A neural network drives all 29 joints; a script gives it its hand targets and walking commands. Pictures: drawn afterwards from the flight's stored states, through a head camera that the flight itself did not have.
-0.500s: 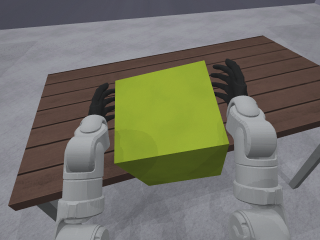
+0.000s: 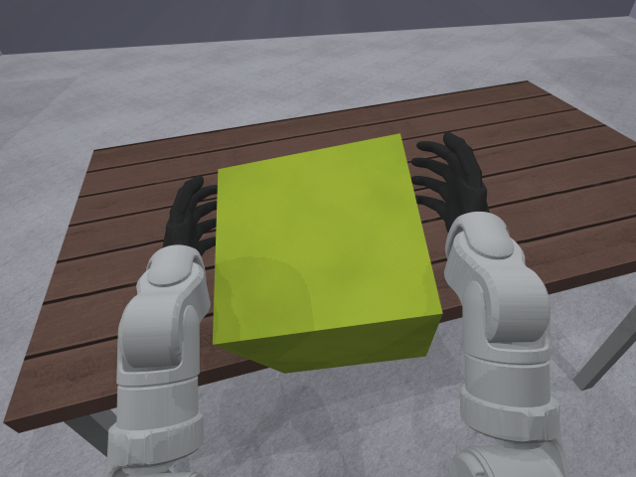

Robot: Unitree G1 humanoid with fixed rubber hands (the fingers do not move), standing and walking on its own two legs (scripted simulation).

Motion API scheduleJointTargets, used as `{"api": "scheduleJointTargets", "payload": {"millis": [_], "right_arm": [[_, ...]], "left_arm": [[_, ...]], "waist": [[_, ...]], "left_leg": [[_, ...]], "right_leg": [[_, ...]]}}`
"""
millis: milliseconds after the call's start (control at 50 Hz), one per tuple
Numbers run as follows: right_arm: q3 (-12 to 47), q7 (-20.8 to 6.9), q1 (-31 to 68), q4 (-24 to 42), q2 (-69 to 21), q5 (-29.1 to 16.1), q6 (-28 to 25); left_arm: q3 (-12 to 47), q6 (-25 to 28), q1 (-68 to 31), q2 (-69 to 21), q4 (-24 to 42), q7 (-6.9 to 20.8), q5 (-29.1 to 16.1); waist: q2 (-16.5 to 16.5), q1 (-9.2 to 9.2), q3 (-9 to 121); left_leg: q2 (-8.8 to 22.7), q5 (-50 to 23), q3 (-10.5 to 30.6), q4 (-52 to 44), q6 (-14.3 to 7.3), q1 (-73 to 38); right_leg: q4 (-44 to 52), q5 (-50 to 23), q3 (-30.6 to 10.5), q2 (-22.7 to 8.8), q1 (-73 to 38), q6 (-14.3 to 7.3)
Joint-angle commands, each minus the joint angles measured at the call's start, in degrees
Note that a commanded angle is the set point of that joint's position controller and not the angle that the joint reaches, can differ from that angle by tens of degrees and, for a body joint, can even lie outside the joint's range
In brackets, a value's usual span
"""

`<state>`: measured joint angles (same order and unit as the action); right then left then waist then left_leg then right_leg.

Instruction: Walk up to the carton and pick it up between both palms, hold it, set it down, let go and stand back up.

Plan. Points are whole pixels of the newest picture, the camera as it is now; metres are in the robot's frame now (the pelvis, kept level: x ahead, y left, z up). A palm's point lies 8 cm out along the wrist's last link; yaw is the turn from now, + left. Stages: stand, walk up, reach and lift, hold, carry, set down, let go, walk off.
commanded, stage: set down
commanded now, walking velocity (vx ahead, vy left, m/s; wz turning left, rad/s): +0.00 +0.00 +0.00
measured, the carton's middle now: (333, 272) +0.37 -0.01 +0.10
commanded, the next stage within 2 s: none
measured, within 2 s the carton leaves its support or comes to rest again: neither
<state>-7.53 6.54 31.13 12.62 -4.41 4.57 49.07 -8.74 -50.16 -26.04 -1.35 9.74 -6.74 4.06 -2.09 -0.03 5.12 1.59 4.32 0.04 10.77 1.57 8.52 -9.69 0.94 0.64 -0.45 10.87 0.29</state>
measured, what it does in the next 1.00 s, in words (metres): stands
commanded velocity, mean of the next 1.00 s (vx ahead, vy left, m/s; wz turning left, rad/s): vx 0.00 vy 0.00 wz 0.00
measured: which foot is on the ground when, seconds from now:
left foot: down 0.00-1.00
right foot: down 0.00-1.00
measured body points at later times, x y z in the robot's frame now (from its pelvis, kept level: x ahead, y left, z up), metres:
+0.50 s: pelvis +0.02 +0.00 +0.00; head +0.00 -0.02 +0.45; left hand +0.42 +0.13 +0.18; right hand +0.42 -0.18 +0.20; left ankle +0.01 +0.14 -0.75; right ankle +0.04 -0.12 -0.75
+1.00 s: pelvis +0.02 +0.01 +0.00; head -0.02 -0.01 +0.45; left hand +0.41 +0.15 +0.19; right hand +0.42 -0.15 +0.22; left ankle +0.01 +0.14 -0.75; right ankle +0.04 -0.12 -0.75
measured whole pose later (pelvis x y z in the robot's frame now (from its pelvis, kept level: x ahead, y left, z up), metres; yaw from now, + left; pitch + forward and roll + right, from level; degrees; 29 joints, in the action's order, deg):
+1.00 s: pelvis +0.02 +0.01 +0.00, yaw -2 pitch +4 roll +0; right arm -20.4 -2.6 44.4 -25.3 -5.0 17.9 23.2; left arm -22.1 -23.3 -36.1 -6.6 -21.0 0.6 19.6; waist -2.1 -0.6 10.3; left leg 1.2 -2.3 -2.2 -4.8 0.9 1.4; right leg 5.0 -6.0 -1.4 -0.6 5.0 0.4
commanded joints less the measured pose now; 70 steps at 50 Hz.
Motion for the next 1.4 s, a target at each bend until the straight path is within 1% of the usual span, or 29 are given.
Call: {"api": "scheduleJointTargets", "payload": {"millis": [0,40,60,80,140,220,240,300,360,420,520,600,700,740,780,880,980,1000,1020,1040,1100,1120,1160,1220,1280,1300,1340,1360,1380], "right_arm": [[13.85,-9.6,31.63,-5.62,-15.1,-3.92,-7.72],[11.07,-10.24,30.26,-10.0,-13.63,-0.75,-9.65],[9.86,-10.6,31.34,-11.41,-13.45,-0.24,-11.05],[8.42,-11.04,30.86,-13.45,-13.41,0.42,-11.99],[4.69,-11.34,28.16,-19.54,-11.18,2.96,-14.72],[3.72,-10.55,29.52,-22.35,-9.22,1.93,-18.81],[3.63,-10.02,29.87,-22.67,-8.83,2.06,-19.52],[3.08,-8.84,32.43,-23.94,-8.06,1.11,-21.96],[5.11,-8.15,34.92,-27.1,-10.92,-0.86,-22.88],[7.99,-8.57,39.15,-28.41,-15.3,-0.27,-23.96],[11.86,-10.66,40.91,-32.6,-24.69,1.57,-25.66],[13.66,-12.37,41.66,-31.89,-29.56,1.34,-27.42],[12.47,-14.44,40.41,-34.23,-31.41,3.72,-27.51],[11.56,-15.2,39.37,-35.84,-32.1,3.98,-27.28],[10.79,-15.88,37.61,-36.72,-31.57,5.8,-27.13],[7.35,-17.34,33.04,-41.04,-30.27,8.77,-27.19],[5.4,-18.24,30.45,-41.44,-27.35,10.1,-28.63],[5.17,-18.07,30.79,-41.05,-26.54,10.74,-29.06],[4.94,-18.18,30.87,-41.13,-26.18,10.55,-29.29],[4.82,-18.18,30.58,-41.12,-25.92,10.71,-29.49],[3.56,-18.33,30.11,-42.87,-23.95,10.25,-30.35],[3.64,-18.26,30.44,-41.93,-23.98,9.89,-30.77],[3.01,-18.27,30.11,-44.06,-24.32,10.64,-31.54],[3.08,-18.61,28.89,-46.69,-25.27,11.15,-32.82],[2.33,-19.25,29.68,-46.61,-26.02,11.99,-34.22],[2.15,-19.37,30.7,-47.05,-27.45,12.08,-34.63],[2.18,-19.35,30.48,-47.09,-27.99,12.81,-35.79],[2.03,-19.42,30.03,-47.2,-28.17,13.25,-36.2],[1.88,-19.54,30.16,-48.09,-29.02,13.16,-36.64]], "left_arm": [[14.85,12.26,-40.96,-14.93,6.41,8.92,-3.25],[13.86,14.32,-41.29,-14.39,3.06,9.61,-1.23],[13.01,15.41,-39.88,-14.89,0.04,9.79,-0.76],[12.26,16.4,-39.99,-14.04,-0.79,10.02,0.59],[8.77,19.1,-38.02,-9.7,-6.09,10.26,3.46],[7.88,22.95,-37.71,-8.56,-10.54,9.39,3.6],[7.55,23.55,-37.19,-7.17,-11.17,9.1,3.11],[6.15,25.6,-39.05,-5.92,-13.08,8.01,2.24],[6.21,26.4,-40.2,-8.0,-17.52,7.36,1.97],[5.24,26.78,-40.9,-11.14,-22.48,7.62,2.98],[6.51,28.31,-44.71,-18.78,-25.77,9.78,4.3],[8.0,29.57,-45.78,-22.58,-25.05,11.92,5.43],[9.01,29.82,-48.33,-25.56,-22.65,14.37,6.77],[8.41,29.34,-47.85,-26.36,-22.76,14.97,8.64],[7.56,29.04,-46.29,-27.3,-24.67,15.31,9.16],[6.83,28.93,-44.04,-26.8,-25.76,16.05,11.18],[4.59,30.35,-39.88,-25.27,-27.05,15.26,11.67],[4.63,30.47,-40.13,-25.08,-27.96,15.05,11.85],[4.07,30.77,-39.93,-24.72,-27.22,14.65,11.85],[4.18,30.87,-39.97,-24.41,-27.71,14.47,12.03],[3.82,31.82,-39.23,-23.68,-27.63,13.5,12.36],[3.1,31.71,-37.46,-24.63,-29.36,13.27,12.42],[1.6,32.18,-37.19,-24.81,-30.68,13.05,13.84],[1.86,33.48,-37.01,-25.33,-30.41,12.94,14.16],[0.3,34.18,-36.18,-26.26,-34.0,13.11,14.57],[-0.36,34.43,-35.19,-27.38,-35.83,13.24,15.5],[-1.23,35.2,-34.13,-27.14,-37.58,13.45,16.44],[-1.8,35.77,-34.16,-27.49,-37.72,13.71,17.01],[-1.3,36.15,-33.66,-29.09,-38.81,14.07,17.42]], "waist": [[-0.03,0.7,20.28],[1.01,1.86,19.99],[0.81,0.67,18.6],[-1.02,0.74,19.79],[0.08,0.49,17.2],[-1.66,-0.88,18.54],[0.59,-0.8,19.04],[2.28,-1.32,21.34],[1.74,-2.93,22.58],[4.83,-4.49,23.03],[8.44,-4.46,27.29],[8.13,-4.79,31.06],[5.51,-3.4,28.27],[1.8,-4.07,25.59],[3.27,-3.85,22.27],[0.19,-2.19,16.01],[2.38,-2.79,15.25],[0.99,-3.12,14.39],[2.06,-2.6,14.04],[2.67,-3.37,14.56],[0.76,-2.76,14.4],[1.07,-3.92,14.37],[0.87,-4.37,14.57],[2.66,-4.03,14.93],[4.52,-3.74,16.69],[4.9,-5.19,15.37],[6.91,-4.77,16.63],[6.13,-5.57,16.01],[5.24,-4.92,14.77]], "left_leg": [[-3.67,-0.25,-2.24,-2.45,0.27,0.75],[-3.31,1.79,-1.71,-3.38,0.36,-0.69],[-3.21,1.62,-1.86,-3.77,0.27,-0.31],[-3.51,1.97,-2.5,-3.9,0.08,-1.81],[-3.13,2.83,-2.23,-5.95,-0.56,-0.47],[-2.96,-0.3,-2.87,-5.6,-0.87,-0.06],[-2.81,-1.42,-3.14,-5.65,-1.03,-0.28],[-2.97,-1.54,-3.04,-5.79,-1.59,0.55],[-2.93,-1.23,-2.93,-6.69,-2.06,3.53],[-3.93,-1.7,-3.39,-8.13,-3.12,3.61],[-4.33,-7.25,-2.42,-11.05,-3.97,2.14],[-4.53,-12.53,-2.65,-12.4,-4.01,-1.67],[-4.37,-13.76,-2.53,-13.96,-3.51,-4.23],[-4.39,-11.31,-2.79,-14.23,-3.04,-2.97],[-4.26,-9.33,-3.11,-15.33,-3.51,-3.98],[-3.9,-3.46,-3.35,-15.82,-2.83,-4.11],[-3.2,-2.6,-3.29,-15.24,-2.58,-3.53],[-2.89,-2.78,-3.37,-15.03,-2.87,-3.11],[-3.36,-2.52,-3.39,-15.03,-2.58,-3.5],[-3.02,-3.59,-3.63,-14.82,-2.86,-3.77],[-2.9,-3.78,-3.71,-14.05,-2.37,-3.22],[-2.96,-3.5,-3.57,-13.89,-2.02,-3.09],[-3.02,-3.5,-3.77,-14.47,-2.63,-1.73],[-3.09,-3.6,-3.12,-14.73,-2.84,-1.26],[-3.59,-2.93,-3.49,-14.61,-2.98,-1.43],[-3.66,-3.04,-3.42,-15.0,-3.46,0.51],[-3.71,-2.95,-3.0,-15.22,-3.82,1.18],[-4.03,-2.25,-3.09,-15.33,-4.14,1.95],[-4.08,-3.67,-3.24,-15.55,-3.92,2.83]], "right_leg": [[-0.03,-0.42,1.67,2.91,-12.93,1.81],[1.37,2.02,1.77,2.98,-12.3,0.63],[2.36,2.68,1.89,3.24,-12.45,0.07],[2.82,3.06,1.54,3.11,-12.76,0.18],[4.3,3.98,2.17,3.65,-12.7,0.61],[4.57,1.07,1.42,2.83,-13.74,-0.2],[4.39,-0.66,1.92,2.96,-13.71,0.28],[4.08,-2.27,1.56,2.39,-13.61,0.71],[4.31,-3.9,0.55,1.89,-14.85,0.17],[2.88,-8.98,0.25,1.49,-15.92,1.7],[1.04,-22.29,-0.65,1.05,-23.13,3.25],[1.38,-30.18,-1.28,0.68,-26.06,3.68],[4.28,-28.16,-0.95,1.13,-24.98,2.61],[6.28,-24.55,-1.19,1.04,-25.19,1.31],[7.46,-20.74,-0.79,1.78,-23.23,1.75],[10.81,-9.09,0.14,2.19,-18.05,-0.06],[12.88,-2.62,0.95,2.78,-17.03,-0.97],[13.32,-1.92,0.67,2.86,-14.85,-0.93],[13.22,-1.89,0.73,2.82,-14.12,-0.99],[13.14,-2.32,1.11,2.7,-13.48,-0.66],[13.55,-0.67,0.96,2.65,-11.87,-1.6],[13.35,-0.52,1.01,2.69,-12.08,-1.49],[13.34,-1.1,0.59,2.1,-12.66,-1.3],[12.78,-3.28,-0.1,2.07,-14.21,-1.78],[12.75,-4.21,0.68,2.37,-13.58,-0.6],[12.23,-4.71,-0.03,2.01,-13.98,-0.49],[11.36,-6.6,-0.31,1.78,-14.22,-0.21],[11.48,-6.53,-0.48,1.57,-14.66,-0.18],[11.51,-8.98,-0.38,1.47,-14.97,-0.22]]}}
